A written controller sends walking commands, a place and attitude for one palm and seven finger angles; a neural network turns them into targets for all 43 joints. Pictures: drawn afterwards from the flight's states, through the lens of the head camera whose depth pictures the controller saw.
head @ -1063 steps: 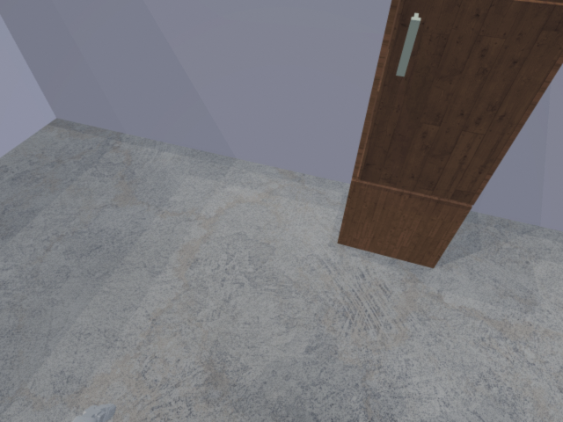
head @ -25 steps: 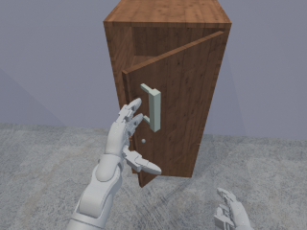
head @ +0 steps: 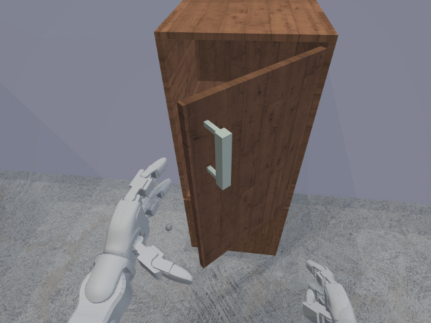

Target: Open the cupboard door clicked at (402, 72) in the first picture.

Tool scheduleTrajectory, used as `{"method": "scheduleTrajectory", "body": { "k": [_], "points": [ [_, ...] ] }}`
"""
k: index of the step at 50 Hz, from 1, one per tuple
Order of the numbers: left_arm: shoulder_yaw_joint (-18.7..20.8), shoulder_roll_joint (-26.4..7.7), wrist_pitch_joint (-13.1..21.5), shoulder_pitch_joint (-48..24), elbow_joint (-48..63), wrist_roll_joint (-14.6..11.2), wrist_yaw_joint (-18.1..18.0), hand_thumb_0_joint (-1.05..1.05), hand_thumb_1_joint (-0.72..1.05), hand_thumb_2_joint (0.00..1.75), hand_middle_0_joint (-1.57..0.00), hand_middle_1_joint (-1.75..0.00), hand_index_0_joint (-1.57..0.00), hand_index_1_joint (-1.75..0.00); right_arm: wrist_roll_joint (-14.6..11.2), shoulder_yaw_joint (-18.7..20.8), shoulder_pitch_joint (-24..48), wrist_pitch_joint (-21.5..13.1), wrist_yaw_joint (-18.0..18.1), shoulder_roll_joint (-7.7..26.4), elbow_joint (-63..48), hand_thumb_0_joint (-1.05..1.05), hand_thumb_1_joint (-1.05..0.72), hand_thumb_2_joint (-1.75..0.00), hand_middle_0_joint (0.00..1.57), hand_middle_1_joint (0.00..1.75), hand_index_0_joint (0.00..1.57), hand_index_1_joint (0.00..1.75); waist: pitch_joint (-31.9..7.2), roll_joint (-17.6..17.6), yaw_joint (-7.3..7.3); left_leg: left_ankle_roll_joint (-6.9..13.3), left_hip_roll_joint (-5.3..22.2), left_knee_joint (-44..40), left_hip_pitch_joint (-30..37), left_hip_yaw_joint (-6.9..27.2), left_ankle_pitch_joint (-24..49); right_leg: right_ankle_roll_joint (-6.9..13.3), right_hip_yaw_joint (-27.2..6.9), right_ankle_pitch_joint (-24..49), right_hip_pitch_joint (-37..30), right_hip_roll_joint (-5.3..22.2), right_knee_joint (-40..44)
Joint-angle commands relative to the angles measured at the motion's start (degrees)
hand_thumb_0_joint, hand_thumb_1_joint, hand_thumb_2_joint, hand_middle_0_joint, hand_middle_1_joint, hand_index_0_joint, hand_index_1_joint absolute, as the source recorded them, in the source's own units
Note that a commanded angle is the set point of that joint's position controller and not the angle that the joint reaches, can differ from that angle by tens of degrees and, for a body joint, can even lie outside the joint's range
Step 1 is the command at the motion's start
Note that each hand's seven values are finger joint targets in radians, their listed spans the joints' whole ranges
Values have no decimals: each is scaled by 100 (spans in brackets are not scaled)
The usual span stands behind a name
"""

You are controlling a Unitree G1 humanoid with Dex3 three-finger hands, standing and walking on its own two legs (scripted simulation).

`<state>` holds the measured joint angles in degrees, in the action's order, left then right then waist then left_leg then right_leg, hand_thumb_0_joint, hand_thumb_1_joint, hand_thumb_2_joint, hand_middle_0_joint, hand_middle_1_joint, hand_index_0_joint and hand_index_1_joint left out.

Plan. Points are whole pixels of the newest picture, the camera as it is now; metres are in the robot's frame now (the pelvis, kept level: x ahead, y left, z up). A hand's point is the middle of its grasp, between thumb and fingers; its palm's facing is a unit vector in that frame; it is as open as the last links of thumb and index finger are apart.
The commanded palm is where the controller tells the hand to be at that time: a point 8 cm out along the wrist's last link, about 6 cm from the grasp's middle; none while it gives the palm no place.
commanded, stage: draw the hand back to the body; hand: left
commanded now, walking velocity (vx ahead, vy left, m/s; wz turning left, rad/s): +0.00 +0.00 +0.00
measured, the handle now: (216, 155) +0.38 +0.04 +0.15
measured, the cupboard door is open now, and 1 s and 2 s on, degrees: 44 44 44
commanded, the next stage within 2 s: step back with the hand held close in 1.58 s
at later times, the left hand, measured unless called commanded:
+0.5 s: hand (125, 226) +0.22 +0.16 +0.14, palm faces +0.01 -1.00 -0.08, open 16.2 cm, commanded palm +0.18 +0.22 +0.15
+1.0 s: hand (65, 216) +0.21 +0.25 +0.16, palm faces +0.36 -0.85 -0.38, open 11.5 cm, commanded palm +0.17 +0.29 +0.17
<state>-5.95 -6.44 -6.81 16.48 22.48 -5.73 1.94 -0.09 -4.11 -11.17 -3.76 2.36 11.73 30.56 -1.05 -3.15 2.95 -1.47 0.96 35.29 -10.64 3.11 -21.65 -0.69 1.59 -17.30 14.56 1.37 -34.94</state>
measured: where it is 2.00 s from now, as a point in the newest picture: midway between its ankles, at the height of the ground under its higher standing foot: outside the picture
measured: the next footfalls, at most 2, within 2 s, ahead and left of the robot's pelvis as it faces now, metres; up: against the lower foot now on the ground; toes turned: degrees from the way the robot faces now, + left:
none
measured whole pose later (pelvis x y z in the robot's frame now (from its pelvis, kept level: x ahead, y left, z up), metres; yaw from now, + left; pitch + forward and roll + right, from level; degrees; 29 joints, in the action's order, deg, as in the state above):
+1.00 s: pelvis +0.01 +0.02 +0.02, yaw -2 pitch -5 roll -1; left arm 13.4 -17.6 7.0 24.6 22.6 -0.4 -6.0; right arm 2.0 -2.9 -11.9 -9.5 4.6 11.5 38.5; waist 2.6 -3.1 4.1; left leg -0.1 0.7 24.4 -2.1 1.1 -17.1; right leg -2.1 -0.2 -11.3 5.7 1.6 -22.1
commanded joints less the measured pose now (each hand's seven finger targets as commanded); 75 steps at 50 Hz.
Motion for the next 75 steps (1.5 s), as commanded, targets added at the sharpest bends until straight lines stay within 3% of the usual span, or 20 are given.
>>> {"method": "scheduleTrajectory", "body": {
  "k": [1, 2, 7, 13, 19, 25, 26, 27, 28, 31, 34, 36, 37, 43, 49, 52, 60, 65, 72, 75],
  "points": [
    [304, -264, 383, -1218, 1270, -35, 16, 0, -50, 30, -15, -30, -15, -30, -7, 193, 780, -548, 121, 433, -943, 0, -90, -90, 20, 30, 20, 30, -599, 459, -84, 220, -180, -531, -210, -231, 1244, 125, 185, 1019, -236, -119, 519],
    [483, -432, 371, -1043, 1168, -31, -7, 0, -50, 30, -15, -30, -15, -30, -12, 190, 792, -551, 121, 452, -903, 0, -90, -90, 20, 30, 20, 30, -549, 318, -13, 195, -179, -559, -275, -246, 1189, 150, 178, 903, -270, -108, 517],
    [911, -639, 321, -994, 1170, -170, 19, 0, -50, 30, -15, -30, -15, -30, -24, 158, 875, -578, 147, 425, -900, 0, -90, -90, 20, 30, 20, 30, -603, 474, 82, 199, -174, -612, -323, -281, 1257, 148, 137, 989, -477, -104, 574],
    [1105, -747, 339, -1150, 1233, -437, 344, 0, -50, 30, -15, -30, -15, -30, -76, 142, 882, -770, 198, 482, -856, 0, -90, -90, 20, 30, 20, 30, -416, 278, 19, 207, -181, -641, -261, -297, 1088, 117, 100, 764, -381, -122, 733],
    [1508, -1078, 190, -1233, 1006, -603, 633, 0, -50, 30, -15, -30, -15, -30, -109, 148, 865, -936, 302, 564, -756, 0, -90, -90, 20, 30, 20, 30, -250, 399, 25, 228, -207, -669, -275, -258, 845, 89, 28, 271, -296, -129, 927],
    [2056, -1369, 254, -967, 1184, -834, 804, 0, -32, 37, -16, -30, -16, -30, -116, 148, 862, -1093, 304, 586, -757, 0, -90, -90, 20, 30, 20, 30, -582, 223, 156, 189, -212, -702, -174, -248, 1260, 116, 137, 889, -586, -161, 754],
    [1893, -1913, 859, -1049, 1946, 27, 86, 0, -29, 39, -16, -30, -16, -30, 64, 204, 722, -1129, 354, 499, -657, 0, -90, -90, 20, 30, 20, 30, -360, 223, 121, 246, -198, -879, -185, -328, 1295, 102, 62, 851, -642, -132, 1099],
    [1934, -1749, 992, -513, 1416, 128, -239, 0, -26, 40, -16, -30, -16, -30, 116, 199, 671, -1166, 365, 498, -533, 0, -90, -90, 20, 30, 20, 30, 32, 301, 89, 213, -164, -879, -205, -324, 1133, 126, 39, 585, -450, -115, 1271],
    [1605, -1298, 1027, -256, 1285, 123, -318, 0, -22, 42, -16, -30, -16, -30, 122, 187, 684, -1145, 333, 514, -531, 0, -90, -90, 20, 30, 20, 30, 209, 353, 19, 203, -150, -953, -271, -277, 1005, 120, 71, 453, -367, -127, 1263],
    [1608, -1393, 1295, -293, 1368, 343, -560, 0, -12, 47, -16, -30, -16, -30, 135, 246, 670, -1076, 309, 551, -447, 0, -90, -90, 20, 30, 20, 30, 56, 1, 2, 205, -108, -1099, -2, -329, 1127, 129, 62, 566, -565, -130, 1313],
    [1721, -1514, 1483, -310, 1290, 466, -741, 0, -1, 51, -17, -30, -17, -30, 160, 278, 632, -1052, 326, 554, -377, 0, -90, -90, 20, 30, 20, 30, -38, -8, 1, 193, -93, -1287, 111, -312, 1088, 130, 89, 509, -745, -120, 1384],
    [1914, -1658, 1565, -268, 1202, 504, -826, 0, 6, 54, -17, -30, -17, -30, 168, 304, 669, -1022, 353, 550, -333, 0, -90, -90, 20, 30, 20, 30, -54, 204, 25, 205, -76, -1356, 191, -326, 1129, 121, 80, 509, -821, -128, 1458],
    [2063, -1836, 1605, -280, 1196, 540, -867, 0, 9, 55, -17, -30, -17, -30, 174, 320, 691, -1013, 368, 578, -275, 0, -90, -90, 20, 30, 20, 30, -90, -4, 50, 198, -75, -1388, 241, -334, 1168, 146, 58, 551, -897, -121, 1489],
    [2244, -1832, 1758, 121, 1409, 569, -926, 0, 31, 64, -18, -30, -18, -30, 196, 343, 725, -1006, 332, 557, -220, 0, -90, -90, 20, 30, 20, 30, -337, -193, 119, 153, -36, -1537, 401, -316, 1962, 158, 104, 1309, -1323, -121, 1397],
    [2623, -1997, 1725, 305, 1079, 540, -917, 0, 51, 74, -19, -30, -19, -30, 171, 420, 721, -897, 306, 620, -139, 0, -90, -90, 20, 30, 20, 30, 5, 202, 123, 137, 23, -1625, 341, -342, 2114, 142, 130, 1415, -1299, -181, 1485],
    [2844, -2148, 1725, 258, 1035, 534, -918, 0, 62, 78, -19, -30, -19, -30, 157, 454, 731, -837, 308, 637, -113, 0, -90, -90, 20, 30, 20, 30, 23, -130, 143, 109, 20, -1628, 403, -380, 2218, 161, 100, 1480, -1310, -176, 1507],
    [3320, -2400, 1706, 312, 1123, 443, -951, 0, 90, 90, -20, -30, -20, -30, 167, 497, 693, -784, 308, 654, -118, 0, -90, -90, 20, 30, 20, 30, -289, -165, 179, 105, 15, -1577, 550, -405, 2751, 137, 97, 1907, -1507, -172, 1483],
    [2920, -2095, 1639, 157, 1058, 460, -918, 0, 90, 90, -20, -30, -20, -30, 153, 513, 678, -803, 282, 710, -91, 0, -90, -90, 20, 30, 20, 30, -64, -186, 79, 116, 19, -1594, 576, -423, 2713, 101, 133, 1810, -1311, -183, 1547],
    [3286, -2476, 1640, 276, 1025, 464, -971, 0, 90, 90, -20, -30, -20, -30, 166, 539, 732, -790, 323, 704, -88, 0, -90, -90, 20, 30, 20, 30, -223, 11, 176, 142, -14, -1573, 586, -438, 2533, 125, 94, 1860, -1473, -184, 1554],
    [3201, -2317, 1648, 333, 1055, 451, -951, 0, 90, 90, -20, -30, -20, -30, 165, 519, 755, -779, 313, 645, -112, 0, -90, -90, 20, 30, 20, 30, -214, -35, 164, 149, -29, -1581, 553, -462, 2507, 115, 91, 1860, -1471, -175, 1566]
  ]
}}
